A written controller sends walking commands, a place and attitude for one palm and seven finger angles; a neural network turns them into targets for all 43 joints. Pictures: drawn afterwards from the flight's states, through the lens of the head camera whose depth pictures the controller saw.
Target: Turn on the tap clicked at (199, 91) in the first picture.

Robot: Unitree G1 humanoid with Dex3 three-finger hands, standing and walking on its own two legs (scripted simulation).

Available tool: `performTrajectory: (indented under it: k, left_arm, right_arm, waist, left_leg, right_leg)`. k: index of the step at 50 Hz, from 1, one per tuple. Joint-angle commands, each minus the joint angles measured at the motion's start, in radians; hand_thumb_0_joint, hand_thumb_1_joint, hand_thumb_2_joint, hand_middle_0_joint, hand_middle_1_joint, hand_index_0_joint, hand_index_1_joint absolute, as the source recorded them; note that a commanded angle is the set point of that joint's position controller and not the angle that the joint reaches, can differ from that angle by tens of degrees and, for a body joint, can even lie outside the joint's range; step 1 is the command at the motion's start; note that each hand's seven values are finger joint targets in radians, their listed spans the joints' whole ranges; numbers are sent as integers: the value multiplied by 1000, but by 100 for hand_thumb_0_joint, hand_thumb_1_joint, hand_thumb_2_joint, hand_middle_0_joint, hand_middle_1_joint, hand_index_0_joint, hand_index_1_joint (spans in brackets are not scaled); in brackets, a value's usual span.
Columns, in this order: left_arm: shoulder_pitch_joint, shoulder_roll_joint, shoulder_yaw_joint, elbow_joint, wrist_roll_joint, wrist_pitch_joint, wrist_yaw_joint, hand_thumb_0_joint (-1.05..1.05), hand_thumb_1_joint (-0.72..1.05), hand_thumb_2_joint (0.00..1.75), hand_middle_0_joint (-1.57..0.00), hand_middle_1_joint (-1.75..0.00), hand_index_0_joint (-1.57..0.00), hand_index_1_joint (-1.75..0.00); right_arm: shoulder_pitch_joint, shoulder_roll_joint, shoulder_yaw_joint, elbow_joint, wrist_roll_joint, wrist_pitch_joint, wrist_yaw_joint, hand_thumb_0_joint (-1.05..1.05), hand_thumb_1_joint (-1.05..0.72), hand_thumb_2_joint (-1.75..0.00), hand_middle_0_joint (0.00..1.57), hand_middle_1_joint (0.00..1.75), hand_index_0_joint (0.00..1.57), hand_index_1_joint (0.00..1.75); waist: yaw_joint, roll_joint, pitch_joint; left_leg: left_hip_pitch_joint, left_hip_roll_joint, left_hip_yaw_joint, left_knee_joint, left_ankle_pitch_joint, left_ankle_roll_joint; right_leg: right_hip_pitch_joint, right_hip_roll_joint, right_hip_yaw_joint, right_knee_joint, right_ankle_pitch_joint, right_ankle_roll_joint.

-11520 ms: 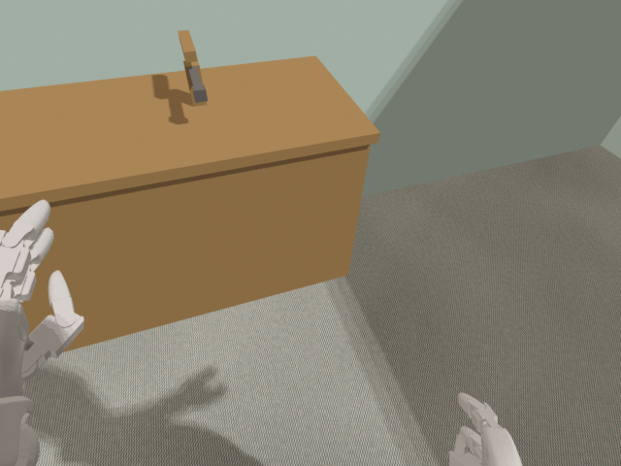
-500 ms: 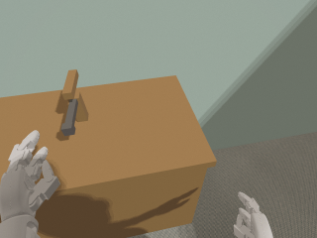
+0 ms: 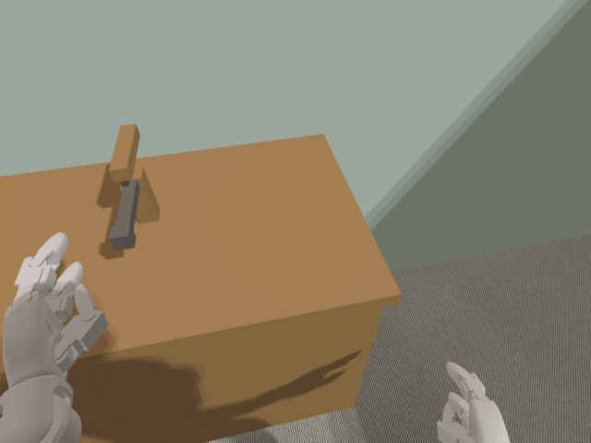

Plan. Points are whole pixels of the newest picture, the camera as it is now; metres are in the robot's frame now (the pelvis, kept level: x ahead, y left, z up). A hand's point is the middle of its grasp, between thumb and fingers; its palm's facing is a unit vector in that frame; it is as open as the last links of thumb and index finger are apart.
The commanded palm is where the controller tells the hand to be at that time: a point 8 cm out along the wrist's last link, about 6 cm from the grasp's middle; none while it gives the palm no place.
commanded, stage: reach beside the lever's end, fingers flat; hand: left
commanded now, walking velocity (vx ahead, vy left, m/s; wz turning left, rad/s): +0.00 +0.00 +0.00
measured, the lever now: (122, 237) +0.36 +0.32 +0.08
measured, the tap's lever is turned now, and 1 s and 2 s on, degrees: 0 0 0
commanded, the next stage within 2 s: push the lever round in 1.78 s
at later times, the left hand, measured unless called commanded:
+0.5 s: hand (101, 291) +0.25 +0.28 +0.11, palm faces +0.53 -0.84 -0.11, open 7.6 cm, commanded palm +0.22 +0.32 +0.11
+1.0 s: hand (95, 271) +0.29 +0.31 +0.09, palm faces +0.54 -0.83 -0.11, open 7.7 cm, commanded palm +0.25 +0.35 +0.09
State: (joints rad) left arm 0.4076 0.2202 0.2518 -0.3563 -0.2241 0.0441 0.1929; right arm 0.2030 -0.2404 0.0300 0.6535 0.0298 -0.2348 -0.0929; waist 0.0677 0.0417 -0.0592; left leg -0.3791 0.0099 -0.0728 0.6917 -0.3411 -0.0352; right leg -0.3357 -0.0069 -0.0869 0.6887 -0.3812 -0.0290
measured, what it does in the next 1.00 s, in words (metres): stands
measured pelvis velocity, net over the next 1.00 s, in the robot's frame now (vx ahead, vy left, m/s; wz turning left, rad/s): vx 0.00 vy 0.01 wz -0.02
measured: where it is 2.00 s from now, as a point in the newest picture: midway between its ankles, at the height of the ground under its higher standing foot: outside the picture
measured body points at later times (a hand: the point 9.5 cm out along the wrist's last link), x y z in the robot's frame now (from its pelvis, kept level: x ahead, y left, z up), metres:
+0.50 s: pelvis +0.00 +0.01 +0.00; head +0.01 -0.01 +0.45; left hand +0.22 +0.32 +0.11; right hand +0.18 -0.23 -0.08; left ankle +0.01 +0.14 -0.72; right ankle -0.01 -0.10 -0.72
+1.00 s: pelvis +0.00 +0.01 +0.00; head +0.02 +0.01 +0.45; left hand +0.26 +0.35 +0.10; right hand +0.16 -0.24 -0.10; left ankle +0.01 +0.14 -0.72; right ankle -0.01 -0.10 -0.72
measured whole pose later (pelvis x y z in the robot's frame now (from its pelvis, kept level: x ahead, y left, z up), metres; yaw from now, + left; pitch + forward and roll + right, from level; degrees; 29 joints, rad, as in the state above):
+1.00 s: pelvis +0.00 +0.01 +0.00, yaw -1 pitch +5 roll -1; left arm 0.02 0.30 0.41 0.20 -0.21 -0.12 0.12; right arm 0.19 -0.25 0.01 0.71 0.03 -0.16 -0.10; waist 0.03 0.03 -0.05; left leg -0.45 0.01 -0.05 0.70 -0.34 -0.02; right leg -0.41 0.00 -0.06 0.68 -0.36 -0.02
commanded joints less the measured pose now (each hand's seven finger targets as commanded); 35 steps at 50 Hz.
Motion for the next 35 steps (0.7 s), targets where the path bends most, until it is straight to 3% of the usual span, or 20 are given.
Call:
performTrajectory:
  k: [1, 3, 4, 5, 8, 9, 10, 13, 18, 19, 20, 23, 24, 25, 27, 29, 31, 33, 34, 35]
  left_arm:
    - [-151, 154, 84, -179, 13, -73, 11, 0, 90, 90, -20, -30, -20, -30]
    - [-164, 156, 87, -163, 14, -77, 14, 0, 90, 90, -20, -29, -20, -29]
    - [-160, 185, 124, -149, 18, -77, 21, 0, 90, 90, -20, -29, -20, -29]
    - [-179, 154, 89, -146, 19, -80, 20, 0, 90, 90, -19, -29, -19, -29]
    - [-213, 187, 126, -105, 14, -83, 22, 0, 90, 90, -19, -28, -19, -28]
    - [-208, 213, 154, -93, 21, -86, 23, 0, 90, 90, -19, -28, -19, -28]
    - [-229, 175, 116, -105, 21, -94, 21, 0, 90, 90, -19, -27, -19, -27]
    - [-239, 170, 106, -80, 23, -110, 16, 0, 90, 90, -19, -27, -19, -27]
    - [-314, 196, 131, 1, 18, -123, 6, 0, 90, 90, -18, -25, -18, -25]
    - [-324, 223, 156, 14, 23, -124, 8, 0, 90, 90, -18, -25, -18, -25]
    - [-357, 202, 133, 18, 22, -128, 6, 0, 90, 90, -18, -25, -18, -25]
    - [-386, 227, 157, 62, 22, -140, 1, 0, 90, 90, -18, -24, -18, -24]
    - [-408, 247, 174, 68, 28, -145, 2, 0, 90, 90, -18, -24, -18, -24]
    - [-430, 225, 152, 83, 26, -150, -3, 0, 90, 90, -18, -24, -18, -24]
    - [-437, 236, 170, 128, 20, -158, -13, 0, 90, 90, -18, -23, -18, -23]
    - [-412, 267, 207, 151, 20, -166, -23, 0, 90, 90, -18, -22, -18, -22]
    - [-415, 236, 178, 157, 17, -177, -35, 0, 90, 90, -17, -22, -17, -22]
    - [-434, 239, 181, 192, 11, -180, -39, 0, 90, 90, -17, -21, -17, -21]
    - [-438, 277, 222, 207, 13, -184, -38, 0, 90, 90, -17, -21, -17, -21]
    - [-446, 255, 202, 210, 11, -187, -42, 0, 90, 90, -17, -21, -17, -21]
  right_arm:
    - [-133, -108, -37, -159, 0, -48, -7, 0, -90, -90, 20, 30, 20, 30]
    - [-133, -111, -40, -158, -2, -43, -7, 0, -90, -90, 20, 30, 20, 30]
    - [-135, -110, -41, -152, -1, -40, -8, 0, -90, -90, 20, 30, 20, 30]
    - [-134, -107, -39, -155, -2, -36, -7, 0, -90, -90, 20, 30, 20, 30]
    - [-133, -111, -42, -148, -3, -27, -7, 0, -90, -90, 20, 30, 20, 30]
    - [-135, -112, -43, -142, 0, -23, -7, 0, -90, -90, 20, 30, 20, 30]
    - [-134, -108, -41, -149, -1, -21, -5, 0, -90, -90, 20, 30, 20, 30]
    - [-130, -112, -43, -145, -2, -19, -3, 0, -90, -90, 20, 30, 20, 30]
    - [-130, -121, -48, -130, 0, -15, -10, 0, -90, -90, 20, 30, 20, 30]
    - [-136, -121, -47, -125, 1, -11, -12, 0, -90, -90, 20, 30, 20, 30]
    - [-137, -119, -47, -128, 1, -10, -12, 0, -90, -90, 20, 30, 20, 30]
    - [-133, -122, -50, -119, 1, -6, -13, 0, -90, -90, 20, 30, 20, 30]
    - [-134, -122, -49, -113, 0, -4, -14, 0, -90, -90, 20, 30, 20, 30]
    - [-131, -120, -48, -113, 1, -3, -13, 0, -90, -90, 20, 30, 20, 30]
    - [-126, -125, -52, -109, -1, -2, -13, 0, -90, -90, 20, 30, 20, 30]
    - [-119, -128, -57, -106, -1, 1, -13, 0, -90, -90, 20, 30, 20, 30]
    - [-115, -127, -59, -112, 1, 1, -9, 0, -90, -90, 20, 30, 20, 30]
    - [-109, -130, -59, -108, 1, 3, -8, 0, -90, -90, 20, 30, 20, 30]
    - [-108, -132, -61, -102, 3, 6, -10, 0, -90, -90, 20, 30, 20, 30]
    - [-107, -131, -62, -108, 2, 8, -11, 0, -90, -90, 20, 30, 20, 30]
  waist:
    - [-12, 0, -83]
    - [-12, -26, -96]
    - [-3, -7, -95]
    - [-13, -16, -107]
    - [-14, -33, -108]
    - [-3, 3, -103]
    - [-14, -3, -115]
    - [-20, 4, -115]
    - [-28, -31, -106]
    - [-20, -12, -102]
    - [-29, -13, -114]
    - [-27, -5, -138]
    - [-24, 28, -138]
    - [-33, 22, -142]
    - [-31, -4, -150]
    - [-15, 13, -178]
    - [-21, 12, -182]
    - [-27, -12, -161]
    - [-22, 1, -155]
    - [-28, -13, -161]
  left_leg:
    - [52, -29, 33, -96, 163, 55]
    - [51, -31, 35, -94, 172, 57]
    - [51, -29, 34, -99, 172, 55]
    - [58, -30, 35, -100, 177, 55]
    - [47, -29, 41, -98, 181, 56]
    - [46, -29, 41, -103, 182, 54]
    - [57, -29, 40, -105, 194, 52]
    - [61, -26, 39, -99, 204, 52]
    - [45, -27, 38, -102, 169, 54]
    - [41, -29, 38, -106, 166, 56]
    - [48, -29, 39, -108, 164, 55]
    - [48, -29, 43, -101, 178, 55]
    - [52, -30, 41, -104, 181, 54]
    - [55, -28, 40, -104, 182, 53]
    - [51, -30, 45, -98, 205, 55]
    - [54, -28, 47, -97, 234, 53]
    - [66, -24, 48, -95, 259, 51]
    - [49, -24, 45, -97, 244, 51]
    - [45, -23, 44, -98, 247, 51]
    - [43, -25, 48, -96, 241, 53]
  right_leg:
    - [2, -9, 34, -149, 175, 16]
    - [11, -8, 36, -148, 189, 17]
    - [15, -6, 34, -150, 186, 14]
    - [14, -7, 33, -144, 190, 16]
    - [23, -6, 40, -149, 204, 18]
    - [27, -5, 41, -151, 200, 12]
    - [27, -6, 36, -140, 212, 12]
    - [16, -3, 34, -136, 222, 12]
    - [5, -1, 39, -146, 190, 15]
    - [7, 0, 40, -149, 186, 12]
    - [8, -2, 41, -146, 183, 14]
    - [16, 0, 44, -142, 200, 13]
    - [13, 1, 43, -141, 199, 10]
    - [12, 0, 42, -137, 202, 11]
    - [25, 1, 43, -136, 240, 12]
    - [46, 2, 43, -129, 274, 9]
    - [41, 3, 39, -121, 297, 9]
    - [29, 4, 37, -122, 285, 12]
    - [34, 5, 39, -127, 289, 9]
    - [32, 3, 39, -124, 285, 13]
